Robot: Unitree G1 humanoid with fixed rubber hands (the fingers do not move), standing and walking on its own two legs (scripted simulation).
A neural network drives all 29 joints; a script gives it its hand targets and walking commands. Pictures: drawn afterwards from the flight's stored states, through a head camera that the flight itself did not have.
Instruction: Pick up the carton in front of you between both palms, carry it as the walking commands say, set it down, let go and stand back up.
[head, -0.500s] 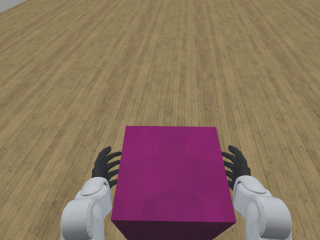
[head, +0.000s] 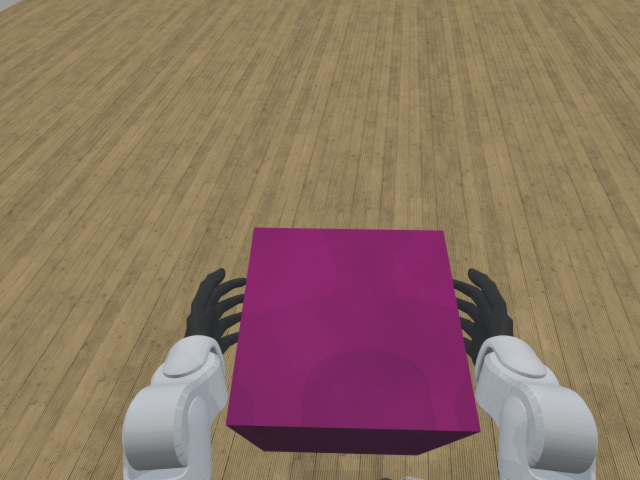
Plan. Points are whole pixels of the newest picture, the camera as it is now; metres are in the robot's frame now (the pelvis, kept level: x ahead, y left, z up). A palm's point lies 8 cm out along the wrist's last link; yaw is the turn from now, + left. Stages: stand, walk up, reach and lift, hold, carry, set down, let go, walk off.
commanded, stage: carry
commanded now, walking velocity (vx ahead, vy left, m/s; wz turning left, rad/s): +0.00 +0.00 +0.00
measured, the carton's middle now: (343, 352) +0.26 +0.00 +0.02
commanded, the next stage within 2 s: none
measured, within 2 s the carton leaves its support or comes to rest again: neither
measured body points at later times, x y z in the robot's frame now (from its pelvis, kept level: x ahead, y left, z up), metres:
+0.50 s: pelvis +0.15 +0.02 +0.01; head +0.13 +0.02 +0.46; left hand +0.40 +0.17 +0.10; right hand +0.39 -0.13 +0.09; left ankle +0.07 +0.13 -0.72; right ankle +0.11 -0.09 -0.72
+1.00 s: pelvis +0.14 +0.02 +0.01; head +0.13 +0.02 +0.46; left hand +0.41 +0.17 +0.07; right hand +0.40 -0.13 +0.07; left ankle +0.06 +0.13 -0.72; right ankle +0.11 -0.09 -0.72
